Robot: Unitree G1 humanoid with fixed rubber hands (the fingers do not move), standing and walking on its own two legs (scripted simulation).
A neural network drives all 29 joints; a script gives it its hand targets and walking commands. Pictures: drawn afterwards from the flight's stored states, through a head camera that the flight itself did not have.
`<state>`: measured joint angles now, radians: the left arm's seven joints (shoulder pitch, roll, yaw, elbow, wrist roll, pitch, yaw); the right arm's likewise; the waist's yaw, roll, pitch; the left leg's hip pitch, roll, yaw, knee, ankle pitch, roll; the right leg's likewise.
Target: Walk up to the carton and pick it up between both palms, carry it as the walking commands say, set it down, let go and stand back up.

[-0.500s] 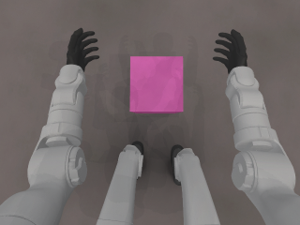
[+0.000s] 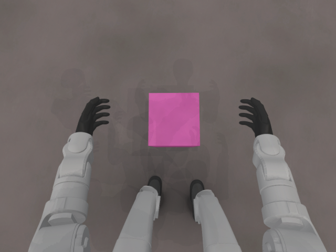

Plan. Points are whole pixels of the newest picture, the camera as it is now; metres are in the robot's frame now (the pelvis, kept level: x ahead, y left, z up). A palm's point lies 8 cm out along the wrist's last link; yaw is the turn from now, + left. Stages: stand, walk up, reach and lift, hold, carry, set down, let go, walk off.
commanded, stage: let go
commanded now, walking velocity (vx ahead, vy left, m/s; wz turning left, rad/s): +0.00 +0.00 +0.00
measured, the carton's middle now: (173, 123) +0.43 +0.02 -0.56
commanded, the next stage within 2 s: stand in 0.90 s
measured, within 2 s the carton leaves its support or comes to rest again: neither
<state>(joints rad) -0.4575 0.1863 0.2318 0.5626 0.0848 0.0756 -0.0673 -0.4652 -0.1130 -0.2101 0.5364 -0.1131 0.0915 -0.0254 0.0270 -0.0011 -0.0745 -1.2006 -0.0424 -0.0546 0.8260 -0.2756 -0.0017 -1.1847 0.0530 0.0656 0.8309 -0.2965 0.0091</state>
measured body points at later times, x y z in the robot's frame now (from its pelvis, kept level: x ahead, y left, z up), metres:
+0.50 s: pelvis +0.06 -0.01 +0.07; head +0.10 -0.01 +0.51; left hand +0.22 +0.23 -0.02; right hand +0.23 -0.24 -0.02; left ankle +0.03 +0.11 -0.68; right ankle +0.02 -0.12 -0.68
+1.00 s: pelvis +0.04 +0.00 +0.06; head +0.05 +0.01 +0.51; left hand +0.20 +0.26 -0.02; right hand +0.20 -0.25 -0.02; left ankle +0.03 +0.11 -0.68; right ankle +0.02 -0.12 -0.68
